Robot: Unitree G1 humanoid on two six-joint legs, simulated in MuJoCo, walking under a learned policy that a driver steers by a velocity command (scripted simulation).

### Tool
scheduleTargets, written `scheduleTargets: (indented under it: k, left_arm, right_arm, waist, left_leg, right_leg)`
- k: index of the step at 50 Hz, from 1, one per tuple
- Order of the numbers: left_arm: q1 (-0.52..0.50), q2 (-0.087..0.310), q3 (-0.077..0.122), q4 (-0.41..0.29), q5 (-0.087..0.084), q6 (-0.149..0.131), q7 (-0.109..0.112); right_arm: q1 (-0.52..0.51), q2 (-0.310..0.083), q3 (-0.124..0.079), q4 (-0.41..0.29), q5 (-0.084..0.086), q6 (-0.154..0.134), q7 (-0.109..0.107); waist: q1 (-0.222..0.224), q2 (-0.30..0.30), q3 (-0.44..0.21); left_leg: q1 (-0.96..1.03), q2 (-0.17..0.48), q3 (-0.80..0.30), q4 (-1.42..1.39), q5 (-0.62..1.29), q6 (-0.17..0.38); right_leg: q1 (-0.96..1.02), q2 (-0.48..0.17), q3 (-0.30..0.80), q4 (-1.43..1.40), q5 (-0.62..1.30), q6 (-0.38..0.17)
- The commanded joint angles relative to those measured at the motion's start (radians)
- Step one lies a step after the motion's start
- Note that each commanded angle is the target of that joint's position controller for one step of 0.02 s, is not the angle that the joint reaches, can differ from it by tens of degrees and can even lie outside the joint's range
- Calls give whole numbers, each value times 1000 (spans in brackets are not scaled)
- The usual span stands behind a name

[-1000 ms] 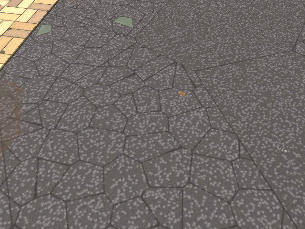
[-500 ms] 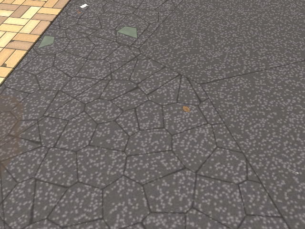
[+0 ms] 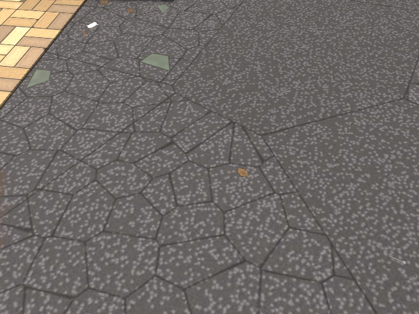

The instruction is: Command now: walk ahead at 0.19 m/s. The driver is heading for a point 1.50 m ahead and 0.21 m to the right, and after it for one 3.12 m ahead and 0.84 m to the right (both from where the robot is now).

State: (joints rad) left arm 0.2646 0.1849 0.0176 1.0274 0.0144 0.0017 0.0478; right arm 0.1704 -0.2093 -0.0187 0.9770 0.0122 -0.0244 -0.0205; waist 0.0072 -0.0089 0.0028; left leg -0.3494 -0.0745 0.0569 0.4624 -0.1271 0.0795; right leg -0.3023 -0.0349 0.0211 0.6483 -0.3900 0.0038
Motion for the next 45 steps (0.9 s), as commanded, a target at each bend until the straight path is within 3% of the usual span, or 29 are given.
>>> scheduleTargets:
  k: [1,2,3,4,5,6,8,10,13,17,19,21,22,23,24,25,26,27,29,32,36,39,42,45]
  left_arm:
    - [262,62,15,54,16,-3,-6]
    - [309,122,29,72,18,-14,-1]
    - [323,212,57,77,-5,-35,-3]
    - [228,226,60,48,1,-63,0]
    - [161,170,51,23,1,-89,0]
    - [143,144,49,15,-15,-103,-8]
    - [175,115,44,17,-30,-110,-20]
    - [222,103,41,24,-26,-107,-24]
    - [260,144,49,18,-19,-100,-19]
    - [278,192,66,18,-33,-96,-25]
    - [269,196,72,19,-43,-92,-28]
    - [233,191,72,10,-43,-88,-28]
    - [200,171,65,-4,-36,-90,-29]
    - [171,112,47,-44,-24,-98,-31]
    - [197,22,23,-70,-26,-125,-30]
    - [162,114,46,-68,-49,-143,-35]
    - [121,145,54,-78,-61,-147,-41]
    - [100,135,56,-74,-57,-141,-36]
    - [97,106,65,-71,-48,-116,-29]
    - [74,77,67,-88,-52,-86,-35]
    - [-67,73,61,-158,-41,-86,-48]
    - [-190,57,45,-208,-34,-87,-70]
    - [-285,48,34,-261,-36,-84,-93]
    - [-305,72,42,-307,-38,-83,-115]
  right_arm:
    - [-113,-149,-40,-82,26,-6,-11]
    - [-155,-108,-34,-109,33,-15,-10]
    - [-198,-82,-31,-134,41,-31,-9]
    - [-170,-109,-41,-133,31,-45,-5]
    - [-95,-128,-50,-100,19,-51,3]
    - [-44,-127,-54,-67,8,-54,9]
    - [-65,-104,-56,-57,1,-62,16]
    - [-115,-70,-47,-67,6,-64,21]
    - [-208,-47,-31,-96,13,-68,27]
    - [-249,-75,-24,-113,24,-71,38]
    - [-225,-97,-27,-114,25,-72,43]
    - [-84,-134,-47,-70,25,-72,38]
    - [72,-183,-73,-24,30,-73,31]
    - [248,-278,-101,10,15,-72,21]
    - [321,-326,-105,23,7,-71,31]
    - [246,-242,-78,13,-1,-83,37]
    - [155,-172,-59,-13,3,-89,42]
    - [76,-133,-47,-32,-1,-91,48]
    - [49,-75,-30,-22,-13,-91,55]
    - [113,-91,-33,19,-25,-95,40]
    - [115,-121,-34,21,-33,-95,17]
    - [157,-146,-35,28,-23,-95,1]
    - [226,-158,-38,49,-13,-80,-5]
    - [216,-191,-46,35,-11,-57,-12]
  waist:
    - [107,109,45]
    - [121,-34,85]
    - [127,-279,128]
    - [74,-305,162]
    - [20,-218,141]
    - [0,-159,106]
    - [12,-92,71]
    - [33,-102,58]
    - [71,-125,69]
    - [84,-154,92]
    - [57,-159,98]
    - [-25,-138,55]
    - [-98,-92,-30]
    - [-160,107,-166]
    - [-147,342,-251]
    - [-121,230,-170]
    - [-86,166,-81]
    - [-54,99,-43]
    - [-14,102,3]
    - [2,94,31]
    - [-4,59,73]
    - [-39,46,92]
    - [-66,28,115]
    - [-38,61,82]
  left_leg:
    - [-256,200,-258,-264,-624,31]
    - [-301,107,-129,-102,-529,-24]
    - [-358,3,13,219,-357,-46]
    - [-403,58,-83,368,-276,-13]
    - [-413,78,-118,432,-207,-2]
    - [-426,84,-111,456,-167,1]
    - [-435,108,-88,458,-93,-8]
    - [-406,114,-53,394,-30,-31]
    - [-317,109,-18,241,2,-54]
    - [-187,101,7,113,-44,-54]
    - [-110,100,7,59,-70,-33]
    - [88,72,22,15,-69,-6]
    - [297,92,-17,-1,-64,24]
    - [588,308,-303,-54,-161,100]
    - [727,482,-719,-213,-298,221]
    - [633,476,-720,-230,-326,219]
    - [521,441,-560,-231,-256,173]
    - [416,391,-433,-254,-171,138]
    - [292,313,-246,-286,27,90]
    - [254,299,-127,-302,237,88]
    - [241,294,-30,-334,303,78]
    - [258,297,36,-359,321,57]
    - [387,325,76,-315,383,46]
    - [473,347,124,-188,709,32]
  right_leg:
    - [213,23,-50,-138,-69,-98]
    - [186,-78,105,-328,-254,-165]
    - [147,-267,429,-546,-467,-248]
    - [122,-341,564,-610,-429,-268]
    - [154,-306,498,-586,-306,-235]
    - [211,-269,424,-564,-202,-202]
    - [273,-229,309,-549,-54,-166]
    - [281,-195,226,-549,51,-157]
    - [243,-182,168,-552,101,-164]
    - [197,-201,147,-521,102,-180]
    - [184,-221,151,-484,92,-175]
    - [132,-199,121,-369,221,-149]
    - [61,-151,63,-184,371,-118]
    - [-183,-53,-49,197,283,-54]
    - [-452,67,-20,485,-147,-25]
    - [-538,1,79,655,-120,-46]
    - [-553,-47,74,671,-16,-73]
    - [-507,-85,59,639,85,-78]
    - [-422,-118,58,563,187,-85]
    - [-439,-99,76,523,246,-82]
    - [-478,-62,88,280,419,-69]
    - [-427,-49,7,118,511,-73]
    - [-462,-39,-33,27,482,-89]
    - [-382,12,-110,-10,349,-126]
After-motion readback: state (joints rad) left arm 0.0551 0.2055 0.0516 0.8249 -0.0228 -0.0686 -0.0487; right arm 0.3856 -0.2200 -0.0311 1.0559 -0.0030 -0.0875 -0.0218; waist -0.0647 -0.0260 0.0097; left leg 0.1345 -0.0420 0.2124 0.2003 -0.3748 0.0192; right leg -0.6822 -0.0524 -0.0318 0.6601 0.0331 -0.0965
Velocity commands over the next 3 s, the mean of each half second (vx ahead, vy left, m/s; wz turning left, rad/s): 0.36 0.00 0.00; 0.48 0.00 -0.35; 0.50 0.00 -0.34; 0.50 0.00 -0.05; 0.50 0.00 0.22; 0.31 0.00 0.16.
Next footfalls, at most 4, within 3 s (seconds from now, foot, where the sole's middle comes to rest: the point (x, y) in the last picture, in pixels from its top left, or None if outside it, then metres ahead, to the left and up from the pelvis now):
0.02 right None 0.04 -0.12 -0.77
0.44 left None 0.23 0.16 -0.77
0.98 right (245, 304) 0.55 -0.06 -0.77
1.48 left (209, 217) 0.88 0.05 -0.77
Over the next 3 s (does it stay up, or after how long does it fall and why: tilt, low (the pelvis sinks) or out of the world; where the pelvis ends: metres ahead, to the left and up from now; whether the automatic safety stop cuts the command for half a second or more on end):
stays up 1.42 -0.21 0.01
